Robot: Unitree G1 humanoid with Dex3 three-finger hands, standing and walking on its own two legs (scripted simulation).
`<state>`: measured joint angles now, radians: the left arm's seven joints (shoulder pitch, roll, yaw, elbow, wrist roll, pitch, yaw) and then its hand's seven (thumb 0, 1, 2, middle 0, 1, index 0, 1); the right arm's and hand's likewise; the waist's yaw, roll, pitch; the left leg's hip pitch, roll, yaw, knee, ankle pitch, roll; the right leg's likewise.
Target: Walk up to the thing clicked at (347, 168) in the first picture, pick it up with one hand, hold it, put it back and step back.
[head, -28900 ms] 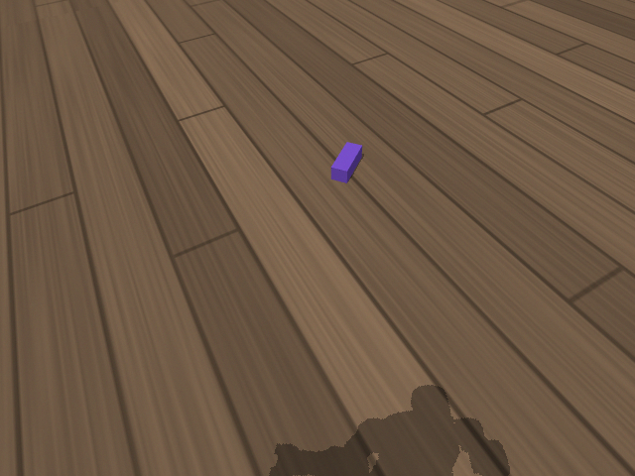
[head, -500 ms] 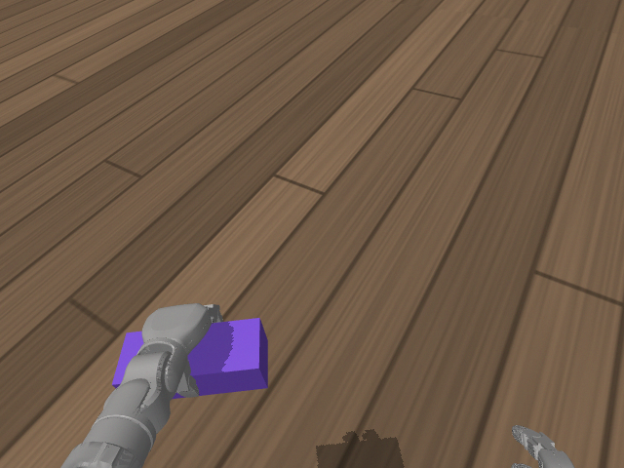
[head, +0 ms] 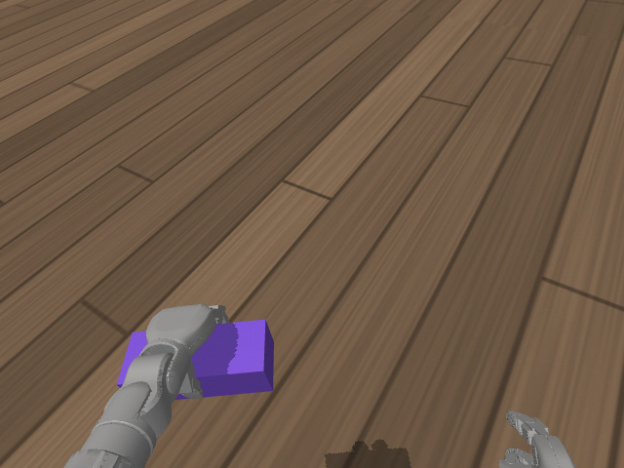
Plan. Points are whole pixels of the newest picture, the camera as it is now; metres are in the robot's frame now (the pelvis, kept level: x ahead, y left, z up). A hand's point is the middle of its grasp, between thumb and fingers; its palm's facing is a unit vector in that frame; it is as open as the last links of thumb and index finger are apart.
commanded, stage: hold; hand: left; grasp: from above
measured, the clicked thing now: (202, 361) +0.29 +0.22 -0.08
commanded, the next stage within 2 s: crouch in 0.54 s
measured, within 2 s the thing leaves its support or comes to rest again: neither
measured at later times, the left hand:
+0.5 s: hand (191, 353) +0.29 +0.22 -0.04, palm faces -0.45 -0.06 -0.89, open 11.0 cm
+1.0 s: hand (202, 369) +0.29 +0.22 -0.10, palm faces -0.47 -0.03 -0.88, open 11.0 cm
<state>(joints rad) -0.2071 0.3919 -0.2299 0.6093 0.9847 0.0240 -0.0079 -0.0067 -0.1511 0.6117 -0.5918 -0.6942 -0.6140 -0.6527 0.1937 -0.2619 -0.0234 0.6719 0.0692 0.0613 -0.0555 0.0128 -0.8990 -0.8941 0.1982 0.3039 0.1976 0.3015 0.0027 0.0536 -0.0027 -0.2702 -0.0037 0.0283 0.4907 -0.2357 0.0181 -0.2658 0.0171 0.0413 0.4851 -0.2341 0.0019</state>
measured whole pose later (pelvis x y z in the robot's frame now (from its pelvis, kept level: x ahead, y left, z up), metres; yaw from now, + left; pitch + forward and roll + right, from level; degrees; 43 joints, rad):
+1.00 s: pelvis +0.00 +0.00 -0.01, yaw +1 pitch +6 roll +0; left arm -0.30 0.35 -0.23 0.87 1.07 0.00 0.18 -0.01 -0.16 0.61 -0.60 -0.68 -0.62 -0.64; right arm 0.20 -0.26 -0.04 0.69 0.04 0.07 -0.03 0.01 -0.89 -0.89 0.20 0.30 0.20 0.30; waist -0.03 0.02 -0.01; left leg -0.43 -0.01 0.01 0.60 -0.28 0.02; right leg -0.41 0.01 0.02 0.59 -0.28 0.00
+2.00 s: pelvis -0.06 +0.00 -0.33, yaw -3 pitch +39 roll -6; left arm -0.87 0.58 0.05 1.36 1.23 -0.14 0.43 -0.01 -0.19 0.71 -0.57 -0.73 -0.59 -0.69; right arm 0.17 -0.25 0.00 0.74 -0.11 -0.08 0.09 0.01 -0.90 -0.90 0.20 0.30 0.20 0.30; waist -0.20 0.02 -0.16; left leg -2.06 0.01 -0.06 2.06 -0.68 0.02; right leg -2.00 0.03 -0.08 2.00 -0.69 0.00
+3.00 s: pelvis -0.07 +0.00 -0.43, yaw -6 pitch +35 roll -8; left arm -0.99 0.77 0.10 1.50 1.26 -0.19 0.44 -0.01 -0.17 0.61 -0.63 -0.66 -0.65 -0.62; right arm 0.16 -0.28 0.10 0.74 -0.15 -0.10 0.14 0.00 -0.91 -0.90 0.20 0.30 0.20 0.30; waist -0.28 -0.03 -0.01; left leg -2.31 0.02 -0.11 2.38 -0.70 0.02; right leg -2.24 0.05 -0.13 2.30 -0.68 0.00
